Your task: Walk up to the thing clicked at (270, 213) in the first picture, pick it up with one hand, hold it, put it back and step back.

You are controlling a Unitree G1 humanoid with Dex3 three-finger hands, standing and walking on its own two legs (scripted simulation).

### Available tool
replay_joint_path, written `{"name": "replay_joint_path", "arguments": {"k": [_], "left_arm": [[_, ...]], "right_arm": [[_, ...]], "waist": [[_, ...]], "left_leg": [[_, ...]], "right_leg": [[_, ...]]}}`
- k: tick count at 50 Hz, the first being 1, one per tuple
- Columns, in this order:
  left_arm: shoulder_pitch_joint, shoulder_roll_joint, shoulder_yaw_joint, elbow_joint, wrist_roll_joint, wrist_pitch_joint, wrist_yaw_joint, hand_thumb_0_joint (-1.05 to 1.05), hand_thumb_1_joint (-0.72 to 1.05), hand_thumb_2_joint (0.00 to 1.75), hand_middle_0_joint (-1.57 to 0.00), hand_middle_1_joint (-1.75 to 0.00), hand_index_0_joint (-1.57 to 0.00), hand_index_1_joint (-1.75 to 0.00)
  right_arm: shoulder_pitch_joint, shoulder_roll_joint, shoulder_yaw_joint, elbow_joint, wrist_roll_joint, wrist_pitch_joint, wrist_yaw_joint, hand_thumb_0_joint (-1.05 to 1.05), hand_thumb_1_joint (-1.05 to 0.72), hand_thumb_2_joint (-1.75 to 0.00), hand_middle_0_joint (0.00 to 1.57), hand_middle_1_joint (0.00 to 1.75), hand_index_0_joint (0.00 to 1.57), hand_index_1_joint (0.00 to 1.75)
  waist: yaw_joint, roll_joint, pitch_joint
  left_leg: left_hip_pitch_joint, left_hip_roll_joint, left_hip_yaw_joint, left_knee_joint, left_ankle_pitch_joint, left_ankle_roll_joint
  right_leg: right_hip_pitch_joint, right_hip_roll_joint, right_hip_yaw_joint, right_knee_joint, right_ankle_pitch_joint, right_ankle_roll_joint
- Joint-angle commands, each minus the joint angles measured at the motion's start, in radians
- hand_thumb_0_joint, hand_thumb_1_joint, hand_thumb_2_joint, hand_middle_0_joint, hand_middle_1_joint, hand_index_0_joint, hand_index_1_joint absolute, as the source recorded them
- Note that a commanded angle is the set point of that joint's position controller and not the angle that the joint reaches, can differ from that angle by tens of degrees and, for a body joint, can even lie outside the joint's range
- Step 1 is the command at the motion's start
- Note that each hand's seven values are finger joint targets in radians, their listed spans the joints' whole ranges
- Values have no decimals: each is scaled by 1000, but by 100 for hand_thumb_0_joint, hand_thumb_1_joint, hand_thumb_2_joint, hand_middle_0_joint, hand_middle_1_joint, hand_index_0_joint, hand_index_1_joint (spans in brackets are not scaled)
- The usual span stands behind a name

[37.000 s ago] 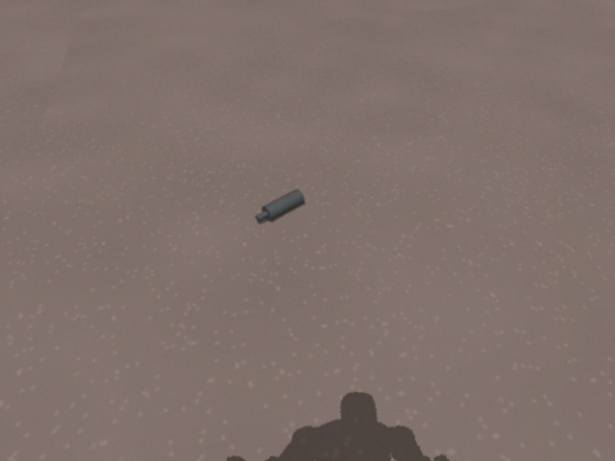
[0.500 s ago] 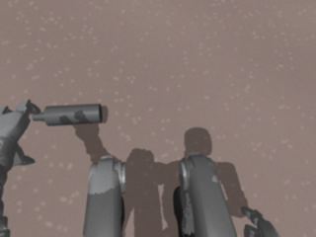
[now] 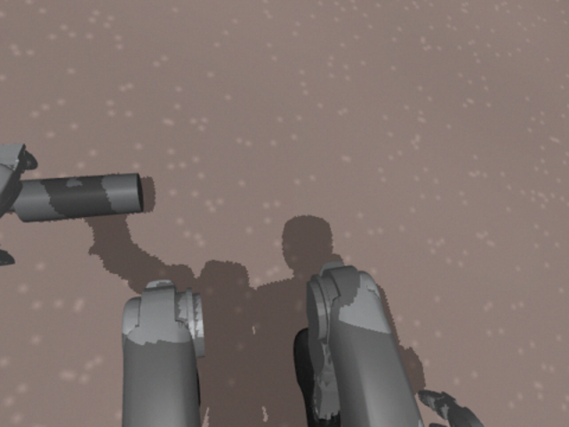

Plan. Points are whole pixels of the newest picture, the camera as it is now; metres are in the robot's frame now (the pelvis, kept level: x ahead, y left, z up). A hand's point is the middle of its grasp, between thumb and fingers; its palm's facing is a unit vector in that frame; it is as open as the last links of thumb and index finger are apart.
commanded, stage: rise first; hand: left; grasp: from above
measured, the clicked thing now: (68, 198) +0.50 +0.33 -0.32
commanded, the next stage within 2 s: approach in 1.86 s
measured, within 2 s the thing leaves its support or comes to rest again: neither
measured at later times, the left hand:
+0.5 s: hand (16, 206) +0.44 +0.35 -0.18, palm faces -0.44 -0.09 -0.89, open 14.2 cm
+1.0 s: hand (24, 203) +0.45 +0.35 -0.19, palm faces -0.44 -0.09 -0.90, open 14.2 cm
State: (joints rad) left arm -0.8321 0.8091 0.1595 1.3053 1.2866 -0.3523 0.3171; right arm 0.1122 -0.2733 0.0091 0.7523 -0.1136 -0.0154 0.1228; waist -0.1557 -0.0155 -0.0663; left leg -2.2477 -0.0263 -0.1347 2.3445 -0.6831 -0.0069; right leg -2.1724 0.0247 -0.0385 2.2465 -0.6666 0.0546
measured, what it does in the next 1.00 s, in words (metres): stands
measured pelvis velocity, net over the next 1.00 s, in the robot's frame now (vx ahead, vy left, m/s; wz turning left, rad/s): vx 0.01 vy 0.00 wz -0.04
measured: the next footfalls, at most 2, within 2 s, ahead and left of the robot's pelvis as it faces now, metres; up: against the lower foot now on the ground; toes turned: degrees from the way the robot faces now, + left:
none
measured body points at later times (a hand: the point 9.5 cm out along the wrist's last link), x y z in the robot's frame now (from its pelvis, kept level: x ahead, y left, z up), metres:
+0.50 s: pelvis +0.01 +0.00 -0.02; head +0.25 +0.07 +0.35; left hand +0.46 +0.35 -0.13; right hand +0.08 -0.28 -0.12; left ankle +0.08 +0.12 -0.32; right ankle +0.11 -0.14 -0.32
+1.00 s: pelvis +0.01 +0.00 -0.03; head +0.25 +0.08 +0.34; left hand +0.47 +0.35 -0.14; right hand +0.07 -0.28 -0.12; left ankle +0.08 +0.12 -0.32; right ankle +0.11 -0.14 -0.32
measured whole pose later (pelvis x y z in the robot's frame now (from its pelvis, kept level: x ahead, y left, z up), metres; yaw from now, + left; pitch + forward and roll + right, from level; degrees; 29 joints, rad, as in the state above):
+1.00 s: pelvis +0.01 +0.00 -0.03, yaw -2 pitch +33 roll -10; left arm -0.92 0.91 0.19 1.43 1.31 -0.35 0.37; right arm 0.12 -0.28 0.09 0.73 -0.16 -0.01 0.15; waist -0.23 -0.04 -0.01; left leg -2.32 -0.02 -0.17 2.45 -0.71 -0.01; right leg -2.24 0.04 -0.07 2.32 -0.67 0.06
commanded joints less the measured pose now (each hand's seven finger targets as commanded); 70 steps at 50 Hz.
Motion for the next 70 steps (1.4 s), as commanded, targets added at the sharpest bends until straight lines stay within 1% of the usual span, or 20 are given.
{"name": "replay_joint_path", "arguments": {"k": [1, 5, 11, 14, 17, 18, 20, 22, 24, 34, 36, 39, 48, 50, 53, 55, 59, 62, 64, 70], "left_arm": [[-289, 306, 57, -107, -8, 0, 58, 0, -52, 99, -8, -97, -8, -97], [-302, 337, 71, -91, -11, 5, 68, 0, -53, 99, -8, -99, -8, -99], [-318, 371, 83, -80, -6, 3, 73, 0, -53, 99, -7, -101, -7, -101], [-306, 369, 79, -79, -9, 2, 65, 0, -54, 100, -7, -101, -7, -101], [-295, 388, 101, -73, -17, 5, 69, 0, -54, 100, -6, -102, -7, -101], [-292, 386, 96, -65, -16, 6, 68, 0, -61, 107, -6, -99, -3, -101], [-296, 362, 79, -67, -16, 6, 63, 0, -57, 102, -6, -102, -6, -102], [-289, 394, 102, -71, -18, 8, 65, 0, -56, 102, -7, -101, -6, -102], [-311, 381, 91, -90, -29, 4, 65, 0, -56, 102, -6, -101, -6, -102], [-321, 411, 102, -59, -15, -6, 81, 0, -56, 102, -6, -102, -6, -102], [-322, 391, 85, -40, -14, -3, 83, 0, -57, 103, -6, -102, -5, -102], [-331, 392, 76, -25, 0, -1, 87, 0, -56, 102, -6, -102, -6, -103], [-368, 409, 76, -18, 3, 7, 97, 0, -57, 104, -6, -101, -5, -102], [-360, 399, 62, -9, 9, 10, 96, 0, -58, 103, -6, -103, -6, -103], [-374, 414, 76, -5, 1, 10, 103, 0, -57, 103, -7, -101, -6, -102], [-373, 409, 62, 4, 6, 9, 98, 0, -57, 103, -7, -102, -6, -103], [-365, 427, 73, 13, 8, 16, 95, 0, -58, 103, -7, -102, -6, -103], [-381, 426, 64, -8, 12, 16, 95, 0, -59, 105, -7, -102, -5, -103], [-390, 451, 84, -20, 11, 13, 96, 0, -59, 105, -7, -101, -5, -102], [-396, 405, 49, 14, 4, 15, 88, 0, -58, 105, -7, -101, -5, -102]], "right_arm": [[195, -246, -71, -14, -15, -1, -12, 0, -90, -90, 20, 30, 20, 30], [188, -248, -59, -12, -23, -1, -9, 0, -91, -90, 20, 30, 20, 30], [194, -247, -46, -14, -37, 2, -5, 0, -91, -90, 20, 30, 20, 30], [198, -248, -41, -17, -42, 6, -3, 0, -91, -90, 20, 30, 20, 30], [205, -254, -40, -19, -45, 10, -1, 0, -90, -90, 20, 30, 20, 30], [200, -252, -38, -21, -44, 12, 0, 0, -91, -90, 20, 30, 20, 30], [209, -252, -30, -17, -50, 14, 3, 0, -91, -90, 20, 30, 20, 30], [212, -257, -32, -18, -49, 16, 3, 0, -91, -90, 20, 30, 20, 30], [205, -258, -32, -22, -51, 17, 5, 0, -90, -90, 20, 30, 20, 30], [207, -260, -16, -20, -55, 20, 8, 0, -90, -90, 20, 30, 20, 30], [207, -264, -16, -20, -55, 18, 9, 0, -91, -90, 20, 30, 20, 30], [202, -263, -12, -16, -53, 16, 7, 0, -91, -90, 20, 30, 20, 30], [200, -276, -8, -21, -47, 10, 9, 0, -90, -90, 20, 30, 20, 30], [204, -269, 0, -19, -49, 8, 10, 0, -91, -90, 20, 30, 20, 30], [208, -276, -1, -18, -48, 6, 10, 0, -90, -90, 20, 30, 20, 30], [210, -273, 3, -17, -51, 3, 11, 0, -91, -90, 20, 30, 20, 30], [210, -279, 3, -20, -47, 3, 11, 0, -91, -90, 20, 30, 20, 30], [215, -277, 11, -23, -51, 4, 15, 0, -91, -90, 20, 30, 20, 30], [218, -282, 12, -23, -52, 5, 14, 0, -90, -90, 20, 30, 20, 30], [218, -287, 13, -25, -49, 3, 16, 0, -90, -90, 20, 30, 20, 30]], "waist": [[-1, 278, -647], [1, 293, -655], [-16, 281, -660], [-18, 302, -658], [-14, 291, -668], [-19, 288, -663], [-31, 295, -654], [-17, 292, -666], [-30, 321, -645], [-40, 298, -641], [-52, 301, -619], [-49, 326, -619], [-66, 338, -605], [-68, 346, -602], [-75, 328, -605], [-79, 330, -606], [-69, 362, -609], [-83, 365, -602], [-81, 367, -619], [-104, 369, -581]], "left_leg": [[568, 8, 70, -276, 150, 29], [561, 9, 66, -264, 159, 27], [503, 5, 87, -216, 181, 38], [512, 5, 84, -215, 193, 34], [514, 8, 78, -211, 201, 32], [504, 6, 81, -204, 195, 35], [509, 6, 80, -197, 217, 34], [510, 6, 83, -191, 223, 35], [512, 11, 74, -195, 216, 31], [467, 8, 81, -171, 187, 38], [478, 11, 74, -173, 191, 36], [489, 11, 70, -182, 177, 31], [486, 12, 54, -187, 160, 28], [487, 12, 63, -172, 179, 30], [472, 10, 59, -169, 182, 31], [471, 11, 59, -162, 180, 32], [497, 12, 55, -171, 192, 26], [486, 11, 58, -168, 188, 28], [484, 11, 59, -165, 200, 29], [496, 16, 36, -173, 195, 24]], "right_leg": [[221, 7, -104, -200, 138, -82], [213, 13, -109, -179, 145, -83], [262, 20, -108, -170, 179, -79], [255, 21, -109, -162, 186, -82], [264, 22, -115, -158, 194, -83], [265, 23, -113, -160, 190, -82], [265, 23, -115, -158, 208, -80], [276, 24, -110, -161, 214, -80], [246, 22, -116, -147, 204, -81], [274, 29, -116, -153, 199, -79], [245, 27, -122, -147, 198, -80], [222, 30, -129, -142, 181, -83], [190, 26, -139, -123, 173, -82], [206, 28, -135, -128, 189, -80], [209, 26, -137, -122, 196, -79], [208, 29, -136, -126, 196, -80], [196, 28, -139, -117, 198, -84], [212, 29, -140, -121, 200, -81], [225, 29, -141, -120, 210, -78], [175, 25, -151, -106, 204, -78]]}}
